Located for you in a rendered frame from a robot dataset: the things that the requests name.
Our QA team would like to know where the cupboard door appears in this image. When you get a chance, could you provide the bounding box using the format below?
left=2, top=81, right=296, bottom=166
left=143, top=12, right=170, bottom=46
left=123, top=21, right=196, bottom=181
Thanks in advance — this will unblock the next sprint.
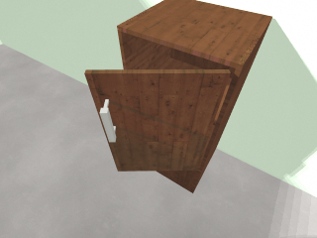
left=84, top=69, right=231, bottom=172

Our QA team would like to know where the handle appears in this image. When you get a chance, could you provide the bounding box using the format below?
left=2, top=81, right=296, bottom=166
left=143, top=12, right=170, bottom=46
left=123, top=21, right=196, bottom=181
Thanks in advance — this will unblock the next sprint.
left=99, top=99, right=117, bottom=143

